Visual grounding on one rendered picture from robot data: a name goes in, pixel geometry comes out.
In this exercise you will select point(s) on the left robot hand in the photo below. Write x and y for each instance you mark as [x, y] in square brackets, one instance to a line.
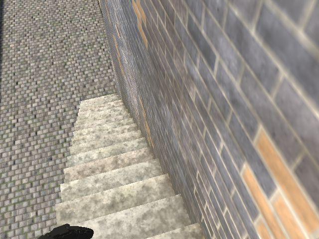
[69, 232]

